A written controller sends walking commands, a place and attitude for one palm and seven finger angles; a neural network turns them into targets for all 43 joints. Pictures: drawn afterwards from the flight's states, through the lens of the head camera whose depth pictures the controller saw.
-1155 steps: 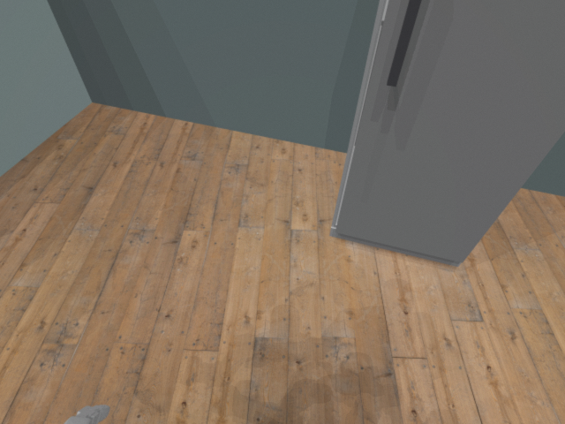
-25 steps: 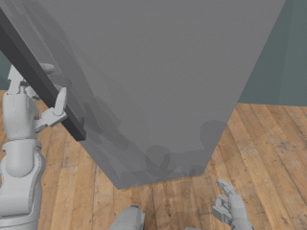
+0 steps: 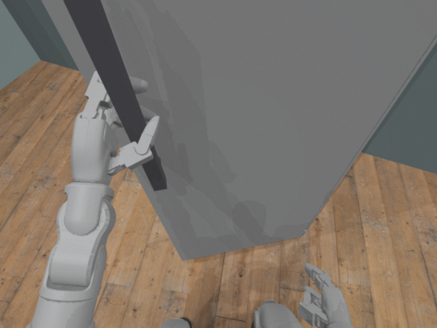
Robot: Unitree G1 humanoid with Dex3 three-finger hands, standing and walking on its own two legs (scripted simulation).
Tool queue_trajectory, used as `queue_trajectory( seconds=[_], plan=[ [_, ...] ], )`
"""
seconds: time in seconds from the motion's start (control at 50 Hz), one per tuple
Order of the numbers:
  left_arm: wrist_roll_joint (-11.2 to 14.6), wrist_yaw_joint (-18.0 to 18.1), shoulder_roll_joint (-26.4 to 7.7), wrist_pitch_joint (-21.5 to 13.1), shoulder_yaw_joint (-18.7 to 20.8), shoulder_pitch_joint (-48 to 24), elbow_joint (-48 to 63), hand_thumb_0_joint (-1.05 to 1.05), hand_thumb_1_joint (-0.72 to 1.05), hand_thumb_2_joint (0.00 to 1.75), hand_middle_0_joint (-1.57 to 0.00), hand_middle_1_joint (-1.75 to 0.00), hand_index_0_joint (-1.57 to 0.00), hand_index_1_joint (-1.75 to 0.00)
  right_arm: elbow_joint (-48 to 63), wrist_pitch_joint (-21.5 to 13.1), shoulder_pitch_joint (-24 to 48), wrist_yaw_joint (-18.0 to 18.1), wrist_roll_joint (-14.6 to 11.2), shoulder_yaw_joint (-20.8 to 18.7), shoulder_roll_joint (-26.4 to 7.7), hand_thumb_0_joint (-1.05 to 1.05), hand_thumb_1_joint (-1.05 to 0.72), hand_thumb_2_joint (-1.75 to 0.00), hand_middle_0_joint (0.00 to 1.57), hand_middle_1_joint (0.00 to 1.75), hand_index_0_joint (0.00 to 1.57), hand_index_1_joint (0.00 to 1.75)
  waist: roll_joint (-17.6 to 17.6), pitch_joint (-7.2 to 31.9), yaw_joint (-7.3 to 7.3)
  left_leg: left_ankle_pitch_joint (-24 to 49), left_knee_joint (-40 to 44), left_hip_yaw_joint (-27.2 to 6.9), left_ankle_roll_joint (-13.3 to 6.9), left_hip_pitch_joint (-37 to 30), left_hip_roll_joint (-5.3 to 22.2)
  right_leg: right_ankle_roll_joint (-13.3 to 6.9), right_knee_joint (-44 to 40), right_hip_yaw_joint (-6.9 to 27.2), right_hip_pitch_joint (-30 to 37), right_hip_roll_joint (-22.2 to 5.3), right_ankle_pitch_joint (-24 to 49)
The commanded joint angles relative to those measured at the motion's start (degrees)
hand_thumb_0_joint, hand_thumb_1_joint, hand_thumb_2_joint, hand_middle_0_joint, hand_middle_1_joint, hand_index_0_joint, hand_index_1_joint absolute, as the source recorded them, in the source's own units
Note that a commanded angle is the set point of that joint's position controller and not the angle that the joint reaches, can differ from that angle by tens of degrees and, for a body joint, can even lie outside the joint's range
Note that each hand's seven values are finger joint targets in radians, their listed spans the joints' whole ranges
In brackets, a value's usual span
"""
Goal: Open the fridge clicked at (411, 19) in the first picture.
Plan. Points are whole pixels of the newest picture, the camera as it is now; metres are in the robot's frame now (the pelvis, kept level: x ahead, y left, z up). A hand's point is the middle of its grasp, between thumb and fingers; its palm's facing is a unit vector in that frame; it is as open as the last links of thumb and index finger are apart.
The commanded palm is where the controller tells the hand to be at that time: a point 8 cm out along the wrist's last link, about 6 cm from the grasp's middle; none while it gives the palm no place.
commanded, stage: walk backward, drawing the door open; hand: left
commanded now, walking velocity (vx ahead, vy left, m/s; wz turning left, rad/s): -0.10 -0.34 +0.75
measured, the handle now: (128, 96) +0.38 +0.13 +0.23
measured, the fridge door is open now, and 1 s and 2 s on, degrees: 34 74 81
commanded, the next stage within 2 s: stop walking and hold the door back in 1.10 s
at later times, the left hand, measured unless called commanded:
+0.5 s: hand (208, 263) +0.18 +0.02 +0.19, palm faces +0.30 -0.93 -0.22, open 7.6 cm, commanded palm +0.13 +0.06 +0.19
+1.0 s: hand out of the picture +0.09 -0.10 +0.19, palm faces +0.69 -0.70 -0.19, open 7.4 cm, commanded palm +0.03 -0.08 +0.19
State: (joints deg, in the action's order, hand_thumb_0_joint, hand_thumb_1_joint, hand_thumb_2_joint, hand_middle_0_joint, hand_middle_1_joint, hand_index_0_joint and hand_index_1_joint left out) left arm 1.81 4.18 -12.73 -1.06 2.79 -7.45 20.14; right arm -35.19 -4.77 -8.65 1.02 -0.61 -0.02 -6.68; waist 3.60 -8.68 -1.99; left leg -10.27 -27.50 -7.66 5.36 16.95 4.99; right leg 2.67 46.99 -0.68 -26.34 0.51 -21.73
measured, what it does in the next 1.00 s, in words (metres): steps to the right, turning left: right foot, then left foot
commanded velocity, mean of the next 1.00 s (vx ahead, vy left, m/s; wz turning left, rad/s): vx -0.12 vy -0.38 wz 0.74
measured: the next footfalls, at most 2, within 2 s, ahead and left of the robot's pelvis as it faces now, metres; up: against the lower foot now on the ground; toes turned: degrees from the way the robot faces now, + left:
right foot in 0.08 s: +0.05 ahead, -0.16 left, +0.00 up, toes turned +3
left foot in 0.36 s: -0.05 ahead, +0.02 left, +0.00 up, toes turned +26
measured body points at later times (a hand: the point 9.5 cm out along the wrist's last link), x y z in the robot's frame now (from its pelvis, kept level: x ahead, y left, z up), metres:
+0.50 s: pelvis -0.07 -0.18 +0.00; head -0.01 -0.16 +0.44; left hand +0.15 +0.07 +0.20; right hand +0.18 -0.31 -0.10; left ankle -0.09 +0.00 -0.73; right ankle +0.02 -0.27 -0.67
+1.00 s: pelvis -0.04 -0.40 +0.00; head +0.01 -0.34 +0.44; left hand +0.05 -0.07 +0.20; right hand +0.25 -0.42 -0.10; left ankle -0.08 -0.24 -0.74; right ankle +0.09 -0.47 -0.66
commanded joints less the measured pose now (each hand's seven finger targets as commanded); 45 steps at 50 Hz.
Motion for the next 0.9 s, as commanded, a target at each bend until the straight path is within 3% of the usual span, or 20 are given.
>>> queue_trajectory(
  seconds=[0.0, 0.02, 0.06, 0.08, 0.12, 0.28, 0.3, 0.34, 0.38, 0.42, 0.48, 0.56, 0.6, 0.64, 0.68, 0.76, 0.8, 0.84, 0.86, 0.88],
  plan=[
    [0.9, -0.3, -5.3, -7.0, 3.8, -16.2, 19.8, 0.00, 0.90, 0.90, -0.45, -1.40, -0.45, -1.40, 8.0, -2.2, 7.7, 0.9, -0.5, -3.5, -9.8, 0.00, -0.90, -0.90, 0.20, 0.30, 0.20, 0.30, 10.9, 20.6, 0.98, 4.9, 4.8, -10.6, -11.5, 3.5, 10.0, 0.8, -12.4, -0.1, 20.7, 1.4, 2.3],
    [1.0, -0.4, -6.3, -7.1, 4.8, -16.4, 19.7, 0.00, 0.90, 0.90, -0.45, -1.40, -0.45, -1.40, 7.7, -2.0, 8.5, 1.0, -0.6, -3.1, -9.3, 0.00, -0.90, -0.90, 0.20, 0.30, 0.20, 0.30, 8.2, 21.3, 1.61, 1.3, 2.5, -8.9, -9.8, 6.0, 7.2, 0.5, -20.9, -0.4, 25.2, 0.5, 5.9],
    [0.6, 0.0, -12.2, -6.8, 8.6, -16.6, 21.2, 0.00, 0.90, 0.90, -0.45, -1.40, -0.45, -1.40, 7.8, -1.3, 8.3, 1.3, -0.9, -2.3, -5.8, 0.00, -0.90, -0.90, 0.20, 0.30, 0.20, 0.30, -19.1, 22.9, 1.73, -18.9, -23.5, 10.1, -2.5, 12.4, -7.2, -7.3, -31.1, 8.5, 25.2, -15.9, 13.4],
    [0.9, 0.7, -11.2, -6.1, 9.3, -13.6, 21.6, 0.00, 0.90, 0.90, -0.45, -1.40, -0.45, -1.40, 8.1, -1.8, 9.3, 1.5, -1.3, -4.1, -7.4, 0.00, -0.90, -0.90, 0.20, 0.30, 0.20, 0.30, -24.0, 24.5, 3.98, -25.5, -39.4, 6.5, -3.0, 12.0, -6.0, -13.3, -30.7, 15.3, 19.7, -22.9, 10.4],
    [-0.1, 0.1, -8.2, -6.8, 6.7, -11.6, 23.9, 0.00, 0.90, 0.90, -0.45, -1.40, -0.45, -1.40, 8.0, -1.0, 10.3, 2.7, 1.2, -2.7, -6.1, 0.00, -0.90, -0.90, 0.20, 0.30, 0.20, 0.30, -12.4, 21.1, 2.71, -22.7, -46.8, 8.2, -2.3, 16.6, -3.4, -15.1, -24.1, 5.9, 21.8, -19.2, 24.6],
    [-0.6, -0.2, -1.7, -7.5, -2.4, -10.6, 24.5, 0.00, 0.90, 0.90, -0.45, -1.40, -0.45, -1.40, 10.5, -1.3, 4.6, 3.9, 1.9, -2.5, -6.5, 0.00, -0.90, -0.90, 0.20, 0.30, 0.20, 0.30, -9.6, 23.4, 0.44, -9.9, -2.1, 15.9, -3.5, -2.8, -2.2, -11.4, -14.8, -5.8, 19.1, -14.8, 31.0],
    [-0.6, -0.4, -1.4, -7.5, -3.9, -12.5, 26.3, 0.00, 0.90, 0.90, -0.45, -1.40, -0.45, -1.40, 11.0, -1.5, 1.8, 3.6, 1.6, -3.0, -7.3, 0.00, -0.90, -0.90, 0.20, 0.30, 0.20, 0.30, -5.4, 25.3, -2.03, -0.9, 4.8, 12.9, -4.7, -15.3, 0.3, -8.9, -5.2, -7.0, 9.8, -12.7, 26.3],
    [-2.1, -1.3, -1.9, -8.8, -4.8, -13.5, 25.7, 0.00, 0.90, 0.90, -0.45, -1.40, -0.45, -1.40, 12.0, -2.0, 4.3, 3.0, 2.6, -4.6, -11.8, 0.00, -0.90, -0.90, 0.20, 0.30, 0.20, 0.30, 11.2, 22.7, -0.77, 41.2, 10.6, -27.9, -18.5, -28.8, 29.6, -0.4, 16.5, -1.3, -16.0, -3.2, -11.2],
    [-2.2, -2.3, -6.6, -10.2, 0.3, -17.5, 31.1, 0.00, 0.90, 0.90, -0.45, -1.40, -0.45, -1.40, 10.7, -2.6, 6.4, 2.6, 2.4, -5.0, -11.4, 0.00, -0.90, -0.90, 0.20, 0.30, 0.20, 0.30, 5.1, 20.3, -1.04, 28.4, 9.8, -28.1, -19.5, -20.6, 27.2, -0.2, 21.2, 6.4, -14.7, -4.4, -7.9],
    [-2.8, -2.7, -2.4, -9.7, -1.8, -12.3, 25.4, 0.00, 0.90, 0.90, -0.45, -1.40, -0.45, -1.40, 7.9, -3.0, 6.9, 1.7, 1.6, -5.1, -11.2, 0.00, -0.90, -0.90, 0.20, 0.30, 0.20, 0.30, 4.6, 18.2, 0.58, 18.2, 6.9, -13.6, -16.5, -13.8, 22.3, -0.5, 18.8, 8.0, -10.2, -5.6, -0.1],
    [-1.0, -2.5, -0.2, -7.8, -2.8, -11.9, 24.4, 0.00, 0.90, 0.90, -0.45, -1.40, -0.45, -1.40, 8.4, -3.0, 6.4, 0.6, -0.1, -5.0, -11.8, 0.00, -0.90, -0.90, 0.20, 0.30, 0.20, 0.30, 9.1, 19.5, 0.95, 4.1, 8.8, 0.0, -10.4, -2.8, 13.2, -0.1, 2.3, 1.9, 7.6, -2.8, 5.0],
    [-0.2, -1.8, -3.2, -7.2, 0.6, -11.0, 23.9, 0.00, 0.90, 0.90, -0.45, -1.40, -0.45, -1.40, 10.2, -1.5, 8.8, 0.4, -1.5, -3.9, -9.3, 0.00, -0.90, -0.90, 0.20, 0.30, 0.20, 0.30, 5.9, 21.5, 2.19, -13.7, 2.6, 1.6, -7.9, 7.7, 5.9, 0.6, -19.2, -5.2, 26.5, 0.2, 4.9],
    [-0.1, -0.7, -8.0, -6.3, 3.7, -10.3, 25.3, 0.00, 0.90, 0.90, -0.45, -1.40, -0.45, -1.40, 9.9, -0.8, 9.1, 0.8, -1.9, -2.7, -5.7, 0.00, -0.90, -0.90, 0.20, 0.30, 0.20, 0.30, -14.3, 20.2, 2.00, -20.7, -23.9, 12.1, -2.5, 12.4, -4.9, -6.1, -30.7, 4.7, 22.3, -13.0, 6.0],
    [-0.3, -0.3, -11.0, -6.4, 8.0, -10.1, 27.5, 0.00, 0.90, 0.90, -0.45, -1.40, -0.45, -1.40, 9.5, -1.6, 11.1, 2.0, -0.8, -4.1, -7.1, 0.00, -0.90, -0.90, 0.20, 0.30, 0.20, 0.30, -23.9, 19.4, 3.69, -27.3, -50.8, 8.3, -3.3, 15.7, -4.0, -14.5, -31.3, 13.7, 13.5, -23.1, 6.3],
    [-0.1, -0.7, -7.3, -7.1, 5.3, -6.8, 27.0, 0.00, 0.90, 0.90, -0.45, -1.40, -0.45, -1.40, 9.1, -1.4, 12.0, 2.6, 0.3, -3.0, -6.3, 0.00, -0.90, -0.90, 0.20, 0.30, 0.20, 0.30, -14.3, 16.6, 3.01, -25.1, -45.8, 9.7, -2.9, 16.1, -1.4, -15.3, -24.1, 2.9, 18.2, -19.8, 21.7],
    [0.3, -0.3, -5.0, -7.9, 4.0, -7.5, 27.4, 0.00, 0.90, 0.90, -0.45, -1.40, -0.45, -1.40, 9.8, -1.1, 7.9, 3.6, 1.3, -2.1, -5.4, 0.00, -0.90, -0.90, 0.20, 0.30, 0.20, 0.30, -15.2, 21.4, 1.24, -17.5, -15.9, 16.4, -3.1, 3.3, -2.9, -12.5, -17.5, -6.6, 19.5, -15.6, 33.3],
    [0.5, -0.9, -3.3, -7.8, 0.6, -7.4, 27.4, 0.00, 0.90, 0.90, -0.45, -1.40, -0.45, -1.40, 10.1, -1.7, 3.9, 3.6, 0.9, -2.8, -6.9, 0.00, -0.90, -0.90, 0.20, 0.30, 0.20, 0.30, -7.1, 22.5, -1.62, -3.4, 1.7, 13.6, -4.2, -13.4, 0.0, -9.0, -3.9, -8.3, 6.7, -12.7, 23.3],
    [-1.0, -1.7, -4.0, -9.4, 0.0, -10.3, 28.2, 0.00, 0.90, 0.90, -0.45, -1.40, -0.45, -1.40, 11.0, -2.8, 5.0, 3.0, 2.0, -4.4, -11.7, 0.00, -0.90, -0.90, 0.20, 0.30, 0.20, 0.30, 11.4, 22.7, -0.39, 34.2, 11.4, -31.0, -16.9, -28.6, 29.8, -0.9, 18.4, -0.7, -16.6, -3.0, -11.9],
    [-1.4, -2.0, -5.4, -10.3, 1.3, -11.5, 28.3, 0.00, 0.90, 0.90, -0.45, -1.40, -0.45, -1.40, 9.9, -3.3, 5.6, 2.1, 1.8, -4.1, -11.8, 0.00, -0.90, -0.90, 0.20, 0.30, 0.20, 0.30, 3.0, 23.6, -1.30, 21.3, 12.4, -30.3, -16.4, -25.3, 28.8, -1.2, 21.7, 6.4, -13.5, -3.4, -6.2],
    [-1.0, -1.5, -8.9, -10.7, 5.1, -15.3, 33.6, 0.00, 0.90, 0.90, -0.45, -1.40, -0.45, -1.40, 10.2, -3.0, 7.2, 2.5, 1.8, -4.9, -12.4, 0.00, -0.90, -0.90, 0.20, 0.30, 0.20, 0.30, 9.7, 22.9, -0.90, 14.4, 12.3, -30.7, -17.4, -22.4, 26.4, -0.5, 22.6, 7.2, -14.2, -3.1, -6.4]
  ],
)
